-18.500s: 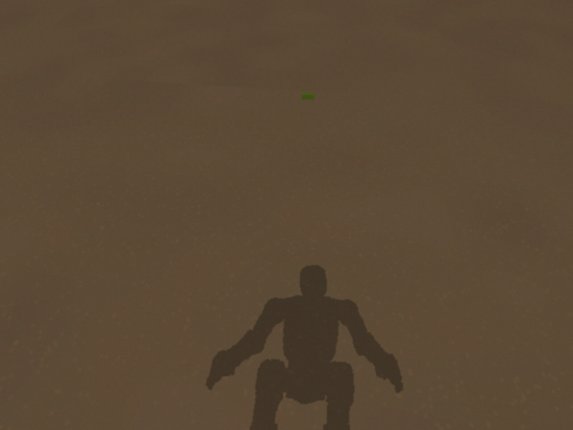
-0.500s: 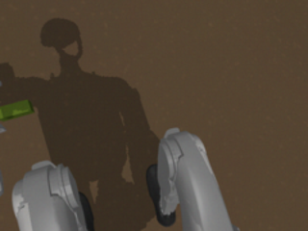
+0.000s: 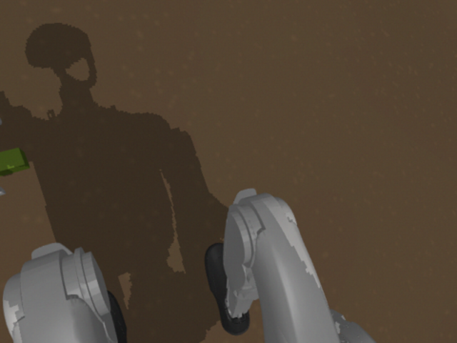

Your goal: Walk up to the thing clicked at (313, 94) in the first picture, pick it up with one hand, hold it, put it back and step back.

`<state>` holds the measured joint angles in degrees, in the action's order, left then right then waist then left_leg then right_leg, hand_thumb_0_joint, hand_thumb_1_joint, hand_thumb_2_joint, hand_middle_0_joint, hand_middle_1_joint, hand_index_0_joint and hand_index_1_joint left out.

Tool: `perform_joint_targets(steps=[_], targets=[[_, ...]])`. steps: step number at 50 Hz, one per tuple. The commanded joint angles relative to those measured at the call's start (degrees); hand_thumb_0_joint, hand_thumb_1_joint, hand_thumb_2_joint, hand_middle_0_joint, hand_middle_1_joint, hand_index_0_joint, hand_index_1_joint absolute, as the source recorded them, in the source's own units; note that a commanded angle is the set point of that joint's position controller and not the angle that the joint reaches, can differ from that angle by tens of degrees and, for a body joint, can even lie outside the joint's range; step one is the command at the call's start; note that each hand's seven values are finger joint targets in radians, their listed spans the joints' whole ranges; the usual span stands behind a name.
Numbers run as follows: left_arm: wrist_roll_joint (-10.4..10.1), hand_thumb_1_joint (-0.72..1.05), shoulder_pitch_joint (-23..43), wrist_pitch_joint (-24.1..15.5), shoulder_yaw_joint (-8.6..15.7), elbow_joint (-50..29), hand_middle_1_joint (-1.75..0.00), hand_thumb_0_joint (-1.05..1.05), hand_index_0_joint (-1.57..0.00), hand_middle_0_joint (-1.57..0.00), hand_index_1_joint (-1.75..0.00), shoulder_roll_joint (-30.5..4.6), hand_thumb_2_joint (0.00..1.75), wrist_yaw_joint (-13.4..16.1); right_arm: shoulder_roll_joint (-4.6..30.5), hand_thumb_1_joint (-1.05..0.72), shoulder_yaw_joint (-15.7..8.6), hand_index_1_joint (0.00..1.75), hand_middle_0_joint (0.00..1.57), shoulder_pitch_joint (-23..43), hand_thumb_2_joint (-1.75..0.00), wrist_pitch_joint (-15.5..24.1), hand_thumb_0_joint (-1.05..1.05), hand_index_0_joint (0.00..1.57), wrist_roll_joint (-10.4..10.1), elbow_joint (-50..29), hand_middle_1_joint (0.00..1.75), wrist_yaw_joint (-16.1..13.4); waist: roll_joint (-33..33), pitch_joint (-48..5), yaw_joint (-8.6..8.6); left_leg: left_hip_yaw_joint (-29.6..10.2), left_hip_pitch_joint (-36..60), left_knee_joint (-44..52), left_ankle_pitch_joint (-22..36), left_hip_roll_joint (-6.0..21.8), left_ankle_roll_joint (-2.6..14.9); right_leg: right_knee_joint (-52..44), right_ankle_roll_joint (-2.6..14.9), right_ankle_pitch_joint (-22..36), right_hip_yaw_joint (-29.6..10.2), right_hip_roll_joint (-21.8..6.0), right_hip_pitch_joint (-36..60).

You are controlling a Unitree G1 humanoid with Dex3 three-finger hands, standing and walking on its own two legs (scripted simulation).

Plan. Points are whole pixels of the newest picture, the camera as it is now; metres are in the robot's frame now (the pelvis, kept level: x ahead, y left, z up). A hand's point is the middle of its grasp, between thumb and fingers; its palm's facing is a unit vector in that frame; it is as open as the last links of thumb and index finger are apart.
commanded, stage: rest palm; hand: left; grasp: from above
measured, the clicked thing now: out of the picture +0.48 +0.29 -0.30
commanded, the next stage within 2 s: close in 0.66 s
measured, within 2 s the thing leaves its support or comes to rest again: neither
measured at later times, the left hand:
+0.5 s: hand out of the picture +0.48 +0.28 -0.26, palm faces -0.44 -0.16 -0.88, open 12.8 cm
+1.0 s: hand out of the picture +0.48 +0.28 -0.27, palm faces -0.43 -0.14 -0.89, open 11.4 cm
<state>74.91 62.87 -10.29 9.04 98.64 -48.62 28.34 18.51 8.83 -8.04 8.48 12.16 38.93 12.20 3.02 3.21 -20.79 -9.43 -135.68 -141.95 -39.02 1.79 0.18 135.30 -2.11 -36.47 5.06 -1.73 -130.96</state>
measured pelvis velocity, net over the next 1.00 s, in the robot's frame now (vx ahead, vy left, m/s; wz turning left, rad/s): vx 0.01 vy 0.01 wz -0.09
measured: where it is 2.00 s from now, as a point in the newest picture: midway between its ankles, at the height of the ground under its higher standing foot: (176, 329)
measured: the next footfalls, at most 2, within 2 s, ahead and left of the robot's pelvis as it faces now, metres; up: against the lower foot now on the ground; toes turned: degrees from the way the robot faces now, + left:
none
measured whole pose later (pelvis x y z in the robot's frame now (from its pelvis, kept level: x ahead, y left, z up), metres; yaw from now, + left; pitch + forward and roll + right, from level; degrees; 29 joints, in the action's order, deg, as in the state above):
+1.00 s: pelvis +0.01 +0.01 -0.01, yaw -5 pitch +28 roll -15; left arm 74.8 63.7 -10.1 7.9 103.9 -57.2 38.7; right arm 20.2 16.8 -5.2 16.6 17.3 38.8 19.0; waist 8.2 10.0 -23.8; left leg -14.8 -135.6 -147.9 -42.2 1.9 0.8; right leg 136.5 -4.0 -37.5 9.1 0.1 -128.1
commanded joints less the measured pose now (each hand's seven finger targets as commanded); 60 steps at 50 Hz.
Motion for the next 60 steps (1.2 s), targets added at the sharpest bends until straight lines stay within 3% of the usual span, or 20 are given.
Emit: perform_joint_targets(steps=[1,2,3,6,7,9,10,12,14,20,29,32,36,38,42,50,54,56,58,60], targets=[[0.0,-0.29,18.1,-2.2,1.1,-7.1,-0.77,0.00,-0.27,-0.28,-0.78,-15.8,0.79,4.3,16.1,-0.88,-3.5,0.30,0.20,-13.3,-0.90,1.2,0.00,0.20,1.3,0.8,0.30,-0.5,-20.8,-37.3,-2.36,5.7,26.2,12.4,6.8,-1.3,1.48,-12.2,3.01,9.1,5.7,3.5,21.8],[0.0,-0.28,18.4,-2.6,-1.2,-7.6,-0.77,0.00,-0.27,-0.28,-0.77,-13.2,0.78,4.5,16.1,-0.88,-3.3,0.30,0.20,-12.2,-0.90,1.8,0.00,0.20,1.4,0.1,0.30,-0.3,-22.3,-36.7,-2.52,5.6,27.5,12.1,6.4,-1.2,1.15,-11.2,3.32,8.7,5.9,3.4,20.2],[0.2,-0.28,17.6,-2.6,0.5,-7.6,-0.77,0.00,-0.27,-0.28,-0.78,-16.0,0.79,5.3,16.4,-0.88,-3.0,0.30,0.20,-13.1,-0.90,2.0,0.00,0.20,2.2,1.5,0.30,-0.2,-23.1,-37.5,-2.54,5.5,28.0,11.6,7.4,-1.1,1.08,-11.3,3.06,9.9,6.3,3.6,21.6],[0.0,-0.32,16.1,-3.0,1.9,-8.9,-0.75,0.00,-0.25,-0.27,-0.76,-17.9,0.82,6.8,16.8,-0.88,-2.4,0.30,0.20,-13.3,-0.90,2.5,0.00,0.20,2.8,2.0,0.30,0.3,-25.0,-38.4,-1.88,4.8,29.7,11.3,9.4,-0.8,0.65,-10.1,3.21,11.8,7.2,3.7,21.5],[0.1,-0.31,15.5,-2.9,0.8,-8.6,-0.73,0.00,-0.27,-0.29,-0.75,-17.1,0.81,7.1,17.1,-0.88,-2.4,0.30,0.20,-13.2,-0.90,2.8,0.00,0.20,3.1,2.0,0.30,0.6,-26.1,-37.9,-2.31,4.7,29.8,11.1,10.2,-0.5,0.47,-9.6,3.35,12.8,7.2,4.0,21.9],[0.0,-0.30,15.3,-2.5,1.9,-8.6,-0.72,0.00,-0.27,-0.30,-0.74,-18.0,0.82,7.9,17.4,-0.88,-1.9,0.30,0.20,-13.9,-0.90,3.0,0.00,0.20,3.6,2.5,0.30,1.2,-26.5,-38.4,-2.55,4.5,30.3,10.4,12.3,-0.4,0.38,-9.3,3.16,14.9,7.5,4.1,22.9],[-0.3,-0.29,13.9,-2.0,-0.3,-6.1,-0.72,0.00,-0.27,-0.29,-0.74,-14.9,0.80,7.9,17.4,-0.88,-1.7,0.30,0.20,-13.3,-0.90,3.5,0.00,0.20,3.9,1.8,0.30,1.7,-25.4,-36.7,-3.03,4.4,29.9,10.0,11.7,-0.4,0.39,-8.8,3.14,14.5,7.8,4.1,21.7],[-0.8,-0.30,14.7,-2.0,2.9,-8.5,-0.70,0.00,-0.27,-0.29,-0.73,-19.7,0.82,8.7,18.5,-0.88,-1.7,0.30,0.20,-14.0,-0.90,3.7,0.00,0.20,4.0,2.7,0.30,2.1,-26.4,-36.5,-2.53,4.1,29.6,10.2,12.5,-0.3,0.41,-9.4,2.99,15.2,8.0,4.2,22.8],[-0.2,-0.29,12.4,-1.1,1.9,-4.5,-0.70,0.00,-0.28,-0.30,-0.73,-18.3,0.80,8.7,18.3,-0.88,-1.3,0.30,0.20,-13.3,-0.90,4.1,0.00,0.20,4.4,2.8,0.30,2.6,-25.5,-34.6,-2.95,3.9,29.0,9.9,12.3,-0.2,0.33,-8.6,3.02,15.0,8.5,4.4,21.9],[-0.9,-0.27,12.1,-0.5,3.2,-3.9,-0.71,0.00,-0.29,-0.30,-0.72,-19.7,0.78,9.5,18.8,-0.88,-0.5,0.30,0.20,-12.6,-0.90,4.9,0.00,0.20,4.6,2.4,0.30,3.9,-25.4,-33.4,-3.29,2.9,28.7,9.9,12.9,0.0,0.27,-8.5,2.89,15.6,9.1,4.7,22.6],[-1.0,-0.23,13.0,-1.1,0.4,-1.3,-0.71,0.00,-0.32,-0.34,-0.72,-17.6,0.76,9.3,18.9,-0.89,0.9,0.30,0.20,-11.2,-0.90,6.1,0.00,0.20,5.2,2.3,0.30,4.8,-23.8,-30.7,-5.61,2.3,27.7,8.9,11.2,0.2,0.53,-9.1,2.38,14.8,9.7,4.9,23.2],[-1.3,-0.25,15.3,-1.7,0.6,-3.5,-0.72,0.00,-0.31,-0.32,-0.73,-19.3,0.76,10.1,19.6,-0.89,1.2,0.30,0.20,-10.6,-0.90,6.4,0.00,0.20,4.6,2.3,0.30,4.9,-25.4,-31.7,-5.23,1.9,28.1,9.3,10.8,0.4,0.42,-9.5,2.49,14.7,9.8,5.0,23.8],[-0.7,-0.23,15.3,-1.7,-1.2,-1.5,-0.70,0.00,-0.32,-0.34,-0.72,-17.7,0.75,10.3,19.8,-0.89,1.6,0.30,0.20,-9.2,-0.90,7.0,0.00,0.20,4.7,1.9,0.30,5.3,-26.0,-28.8,-5.74,0.5,28.7,10.4,9.2,0.6,-0.20,-8.3,2.66,13.0,10.7,4.8,20.8],[-0.3,-0.23,16.5,-1.9,-0.2,-3.3,-0.72,0.00,-0.32,-0.34,-0.73,-19.7,0.76,11.3,20.4,-0.89,1.5,0.30,0.20,-9.0,-0.90,7.0,0.00,0.20,4.8,1.9,0.30,5.3,-27.6,-30.4,-5.19,0.4,29.5,10.8,9.3,0.7,-0.38,-8.5,2.77,13.0,10.7,4.9,21.3],[0.6,-0.06,14.3,-0.8,-1.3,0.0,-0.68,0.00,-0.44,-0.44,-0.67,-17.4,0.65,11.9,20.4,-0.89,2.0,0.30,0.20,-8.6,-0.90,7.4,0.00,0.20,5.0,1.3,0.30,6.1,-27.3,-28.8,-6.14,0.3,30.4,10.3,11.8,0.9,-0.60,-7.8,2.58,15.4,11.0,5.1,20.9],[-0.8,0.03,16.2,0.3,0.2,-1.3,-0.60,0.00,-0.52,-0.51,-0.59,-20.7,0.54,12.2,21.3,-0.89,2.6,0.30,0.20,-8.6,-0.90,8.5,0.00,0.20,4.6,0.9,0.30,6.6,-28.6,-29.7,-6.17,-0.2,31.1,10.6,12.8,1.1,-0.73,-8.3,2.56,16.0,10.8,5.0,22.5],[-1.6,0.06,12.8,1.0,-1.9,2.9,-0.61,0.00,-0.55,-0.53,-0.59,-18.6,0.51,11.2,21.1,-0.89,3.2,0.30,0.20,-7.9,-0.90,8.4,0.00,0.20,4.6,0.5,0.30,6.6,-24.6,-26.2,-7.02,0.5,26.3,9.8,9.8,0.9,-0.02,-9.6,2.22,14.5,10.8,5.5,23.3],[-2.5,0.09,15.5,0.4,-0.2,-1.5,-0.57,0.00,-0.58,-0.57,-0.56,-21.6,0.52,11.1,21.5,-0.89,3.1,0.30,0.20,-8.9,-0.90,8.3,0.00,0.20,4.3,0.6,0.30,6.1,-26.2,-29.1,-6.08,0.6,27.6,10.3,10.1,0.8,-0.04,-10.2,2.39,14.2,10.5,5.4,24.5],[-2.3,0.12,13.7,0.4,-0.6,-0.2,-0.58,0.00,-0.59,-0.57,-0.56,-20.7,0.48,10.4,21.0,-0.89,3.2,0.30,0.20,-7.9,-0.90,8.5,0.00,0.20,4.3,0.7,0.30,6.2,-26.8,-28.2,-5.38,-0.1,28.0,10.6,9.9,1.0,-0.33,-8.8,2.51,13.6,10.9,5.2,23.0],[-2.8,0.12,12.3,0.3,-2.5,1.1,-0.56,0.00,-0.60,-0.58,-0.54,-18.1,0.47,9.8,20.8,-0.89,3.5,0.30,0.20,-8.4,-0.90,8.4,0.00,0.20,4.2,-0.3,0.30,6.3,-23.7,-27.5,-6.75,-0.1,27.4,10.0,10.2,1.0,0.04,-9.6,2.21,14.4,11.0,5.6,23.8]])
